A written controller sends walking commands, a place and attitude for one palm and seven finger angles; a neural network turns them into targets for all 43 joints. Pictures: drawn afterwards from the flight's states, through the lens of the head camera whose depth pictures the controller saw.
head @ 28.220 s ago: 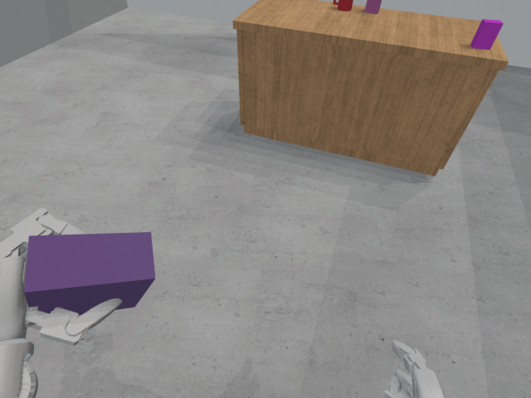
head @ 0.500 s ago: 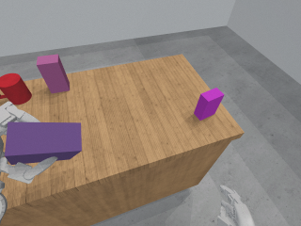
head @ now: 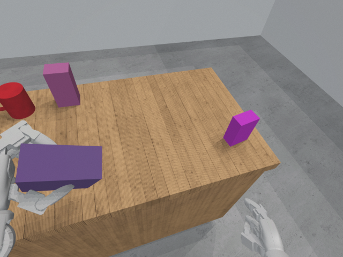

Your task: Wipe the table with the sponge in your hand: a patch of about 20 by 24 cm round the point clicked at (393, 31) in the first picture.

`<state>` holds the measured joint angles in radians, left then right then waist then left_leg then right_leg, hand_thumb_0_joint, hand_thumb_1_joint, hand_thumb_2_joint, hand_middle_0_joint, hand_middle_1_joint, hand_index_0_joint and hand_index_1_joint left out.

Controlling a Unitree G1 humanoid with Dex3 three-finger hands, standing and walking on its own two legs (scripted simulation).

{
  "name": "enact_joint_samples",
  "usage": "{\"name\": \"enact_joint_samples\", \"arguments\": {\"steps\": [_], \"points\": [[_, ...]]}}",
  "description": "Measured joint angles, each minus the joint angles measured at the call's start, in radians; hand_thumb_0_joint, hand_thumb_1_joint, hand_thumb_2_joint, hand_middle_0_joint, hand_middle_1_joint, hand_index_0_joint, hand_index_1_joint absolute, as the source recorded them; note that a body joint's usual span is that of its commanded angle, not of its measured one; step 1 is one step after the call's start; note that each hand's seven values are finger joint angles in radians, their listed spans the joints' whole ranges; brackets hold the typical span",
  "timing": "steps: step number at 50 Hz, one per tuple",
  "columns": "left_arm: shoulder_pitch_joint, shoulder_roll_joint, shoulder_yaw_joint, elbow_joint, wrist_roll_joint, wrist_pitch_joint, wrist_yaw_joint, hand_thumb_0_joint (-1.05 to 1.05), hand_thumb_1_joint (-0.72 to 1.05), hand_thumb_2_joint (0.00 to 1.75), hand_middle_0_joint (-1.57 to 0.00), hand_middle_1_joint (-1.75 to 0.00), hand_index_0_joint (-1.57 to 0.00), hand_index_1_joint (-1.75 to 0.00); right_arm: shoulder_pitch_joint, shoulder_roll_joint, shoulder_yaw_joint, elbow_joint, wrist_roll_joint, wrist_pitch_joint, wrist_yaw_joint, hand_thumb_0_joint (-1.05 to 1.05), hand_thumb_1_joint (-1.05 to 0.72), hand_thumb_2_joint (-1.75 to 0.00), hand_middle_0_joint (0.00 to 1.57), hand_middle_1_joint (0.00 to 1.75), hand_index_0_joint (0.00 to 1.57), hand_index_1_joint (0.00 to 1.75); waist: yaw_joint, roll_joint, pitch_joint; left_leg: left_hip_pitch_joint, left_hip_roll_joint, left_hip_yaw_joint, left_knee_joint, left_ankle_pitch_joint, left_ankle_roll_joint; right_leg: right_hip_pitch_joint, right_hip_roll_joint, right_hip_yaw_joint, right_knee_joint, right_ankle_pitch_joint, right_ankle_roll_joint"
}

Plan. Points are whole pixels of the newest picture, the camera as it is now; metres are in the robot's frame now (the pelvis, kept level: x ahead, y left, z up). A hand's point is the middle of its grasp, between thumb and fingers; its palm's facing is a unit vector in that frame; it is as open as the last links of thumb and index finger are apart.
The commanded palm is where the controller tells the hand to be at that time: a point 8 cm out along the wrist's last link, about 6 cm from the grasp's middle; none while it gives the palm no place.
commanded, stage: come to a stop and stand still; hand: left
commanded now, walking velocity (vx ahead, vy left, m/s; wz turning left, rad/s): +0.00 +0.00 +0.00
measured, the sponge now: (71, 169) +0.24 +0.21 +0.12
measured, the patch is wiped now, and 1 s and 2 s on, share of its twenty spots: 0.00 0.00 0.00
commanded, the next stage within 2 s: look again from close up in 0.18 s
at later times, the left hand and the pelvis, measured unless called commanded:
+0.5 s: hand (38, 171) +0.21 +0.25 +0.15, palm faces +0.34 -0.85 -0.39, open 9.8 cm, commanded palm +0.15 +0.28 +0.17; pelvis +0.00 +0.00 +0.00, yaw +0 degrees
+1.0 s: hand (67, 166) +0.22 +0.20 +0.16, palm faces +0.31 -0.87 -0.39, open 9.8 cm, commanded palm +0.16 +0.25 +0.17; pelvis -0.01 -0.03 +0.00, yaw -2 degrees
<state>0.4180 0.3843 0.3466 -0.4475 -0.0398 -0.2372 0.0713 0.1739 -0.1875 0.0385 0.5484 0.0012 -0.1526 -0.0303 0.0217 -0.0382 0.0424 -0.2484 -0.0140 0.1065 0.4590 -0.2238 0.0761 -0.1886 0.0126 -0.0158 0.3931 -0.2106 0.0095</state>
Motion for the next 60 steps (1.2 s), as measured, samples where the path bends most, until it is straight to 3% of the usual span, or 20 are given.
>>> {"name": "enact_joint_samples", "arguments": {"steps": [10, 25, 36, 40, 45, 52, 60], "points": [[0.009, -0.004, 0.005, -0.027, -0.004, 0.013, 0.014, 0.0, -0.48, 1.04, -0.77, -1.36, -0.76, -1.36, 0.025, -0.015, -0.007, 0.016, 0.001, 0.014, -0.011, 0.02, -0.91, -0.9, 0.2, 0.3, 0.2, 0.3, 0.011, 0.001, 0.013, 0.003, -0.003, -0.006, -0.007, 0.004, 0.001, 0.009, -0.002, -0.006, -0.014, 0.006, 0.002], [0.029, 0.002, 0.002, -0.019, -0.004, 0.017, 0.014, 0.0, -0.48, 1.04, -0.76, -1.36, -0.76, -1.36, 0.037, -0.007, -0.004, 0.024, 0.003, 0.025, -0.012, 0.02, -0.91, -0.9, 0.2, 0.3, 0.2, 0.3, -0.004, 0.015, 0.007, 0.004, -0.005, -0.007, -0.016, 0.014, 0.003, 0.009, -0.004, -0.007, -0.021, 0.014, 0.003], [0.02, -0.007, -0.006, -0.023, 0.001, 0.02, 0.018, 0.0, -0.48, 1.05, -0.76, -1.36, -0.76, -1.36, 0.03, -0.017, -0.011, 0.025, 0.002, 0.025, -0.016, 0.02, -0.91, -0.9, 0.2, 0.3, 0.2, 0.3, 0.002, 0.018, 0.008, 0.01, -0.009, -0.009, -0.023, 0.019, 0.002, 0.011, -0.007, -0.009, -0.018, 0.013, 0.002], [0.01, -0.001, 0.005, -0.02, -0.003, 0.021, 0.015, 0.0, -0.48, 1.05, -0.77, -1.36, -0.76, -1.36, 0.024, -0.008, -0.012, 0.017, 0.005, 0.028, -0.013, 0.02, -0.91, -0.9, 0.2, 0.3, 0.2, 0.3, 0.016, 0.01, 0.009, 0.013, -0.005, 0.006, -0.028, 0.02, -0.004, -0.003, -0.005, 0.006, 0.001, 0.008, -0.002], [-0.03, -0.001, 0.018, -0.016, -0.005, 0.04, 0.014, 0.0, -0.48, 1.05, -0.76, -1.36, -0.76, -1.36, 0.01, 0.012, -0.012, -0.003, 0.001, 0.029, 0.002, 0.02, -0.91, -0.9, 0.2, 0.3, 0.2, 0.3, 0.029, -0.01, 0.029, 0.008, 0.001, 0.032, -0.015, 0.016, -0.014, -0.045, -0.005, 0.016, 0.076, -0.025, -0.013], [-0.003, 0.0, 0.004, -0.063, -0.017, 0.062, -0.004, 0.0, -0.48, 1.05, -0.76, -1.36, -0.76, -1.36, 0.014, 0.014, -0.012, -0.019, 0.003, 0.045, 0.021, 0.01, -0.9, -0.9, 0.2, 0.3, 0.2, 0.3, -0.002, 0.022, 0.037, -0.023, 0.057, 0.008, 0.039, -0.005, -0.051, -0.038, 0.048, -0.01, 0.051, -0.009, -0.053], [0.053, 0.023, 0.025, -0.073, -0.046, 0.081, -0.011, 0.0, -0.48, 1.05, -0.77, -1.36, -0.76, -1.36, 0.043, -0.028, -0.047, -0.004, 0.008, 0.065, -0.006, 0.02, -0.9, -0.9, 0.2, 0.3, 0.2, 0.3, -0.012, 0.036, 0.007, -0.062, 0.104, -0.005, 0.078, -0.025, -0.086, -0.065, 0.094, -0.019, 0.056, -0.013, -0.096]]}}
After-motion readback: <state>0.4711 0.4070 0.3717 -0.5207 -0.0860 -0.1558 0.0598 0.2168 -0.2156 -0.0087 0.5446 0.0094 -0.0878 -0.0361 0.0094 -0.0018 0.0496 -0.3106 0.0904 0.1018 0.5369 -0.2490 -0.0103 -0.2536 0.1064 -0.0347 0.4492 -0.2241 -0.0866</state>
